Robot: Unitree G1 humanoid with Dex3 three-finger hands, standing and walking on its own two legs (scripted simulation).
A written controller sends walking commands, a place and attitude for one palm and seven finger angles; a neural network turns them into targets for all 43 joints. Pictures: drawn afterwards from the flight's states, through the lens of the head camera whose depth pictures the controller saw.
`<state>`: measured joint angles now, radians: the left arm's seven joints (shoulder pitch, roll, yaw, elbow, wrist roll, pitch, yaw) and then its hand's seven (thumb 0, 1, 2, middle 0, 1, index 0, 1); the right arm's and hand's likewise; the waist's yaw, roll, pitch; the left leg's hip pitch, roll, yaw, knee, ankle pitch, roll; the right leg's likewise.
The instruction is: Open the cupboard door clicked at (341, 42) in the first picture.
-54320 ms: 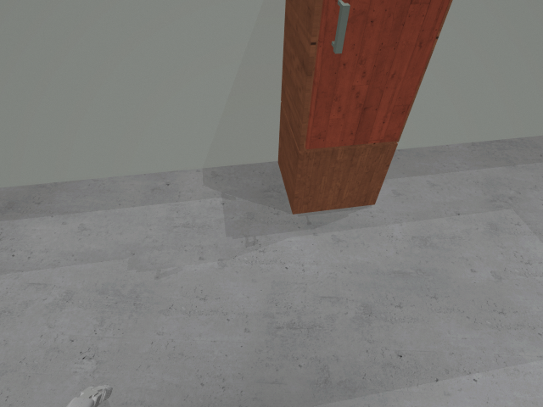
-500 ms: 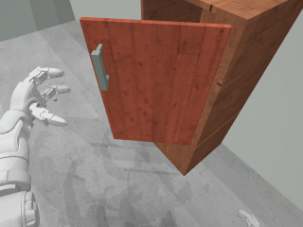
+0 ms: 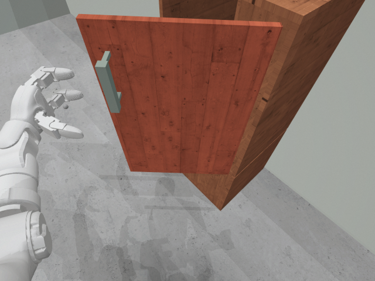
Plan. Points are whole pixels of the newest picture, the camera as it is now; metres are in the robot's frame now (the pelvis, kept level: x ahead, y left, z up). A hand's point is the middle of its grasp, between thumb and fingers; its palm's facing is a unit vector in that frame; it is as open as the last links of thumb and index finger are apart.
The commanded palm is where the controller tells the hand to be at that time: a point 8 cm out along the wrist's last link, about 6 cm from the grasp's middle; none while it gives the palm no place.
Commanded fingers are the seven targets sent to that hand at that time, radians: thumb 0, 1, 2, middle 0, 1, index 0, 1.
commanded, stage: move the hooked fingers beside the handle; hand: left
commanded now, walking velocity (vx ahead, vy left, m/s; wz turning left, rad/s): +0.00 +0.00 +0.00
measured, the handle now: (111, 83) +0.51 +0.17 +0.13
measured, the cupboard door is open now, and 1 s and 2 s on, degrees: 46 46 46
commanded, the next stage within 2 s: slide the fingers in behind the handle in 1.88 s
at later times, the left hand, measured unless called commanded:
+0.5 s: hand (83, 94) +0.47 +0.22 +0.14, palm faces -0.03 -1.00 -0.01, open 14.0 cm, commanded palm +0.44 +0.28 +0.13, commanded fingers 0.00 -0.50 0.30 -0.30 -1.20 -0.30 -1.20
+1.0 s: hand (74, 99) +0.46 +0.24 +0.13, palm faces -0.04 -1.00 +0.00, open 14.0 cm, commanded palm +0.44 +0.29 +0.13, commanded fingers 0.00 -0.50 0.30 -0.30 -1.20 -0.30 -1.20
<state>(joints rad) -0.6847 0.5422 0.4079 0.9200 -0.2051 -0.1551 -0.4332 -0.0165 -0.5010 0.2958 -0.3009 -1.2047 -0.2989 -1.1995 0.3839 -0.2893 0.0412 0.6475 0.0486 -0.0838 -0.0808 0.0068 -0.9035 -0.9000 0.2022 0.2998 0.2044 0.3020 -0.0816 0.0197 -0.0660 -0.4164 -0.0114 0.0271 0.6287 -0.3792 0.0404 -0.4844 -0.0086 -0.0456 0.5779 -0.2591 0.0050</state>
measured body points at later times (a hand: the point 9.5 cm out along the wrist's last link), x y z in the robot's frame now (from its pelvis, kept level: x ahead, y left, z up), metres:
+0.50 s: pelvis -0.01 -0.01 -0.01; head +0.07 +0.00 +0.44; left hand +0.47 +0.27 +0.14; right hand +0.01 -0.28 -0.12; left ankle -0.05 +0.09 -0.73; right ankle +0.01 -0.13 -0.73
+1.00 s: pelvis -0.01 +0.00 -0.01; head +0.07 +0.01 +0.44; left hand +0.46 +0.29 +0.13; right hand +0.02 -0.28 -0.11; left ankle -0.05 +0.09 -0.73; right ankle +0.01 -0.13 -0.73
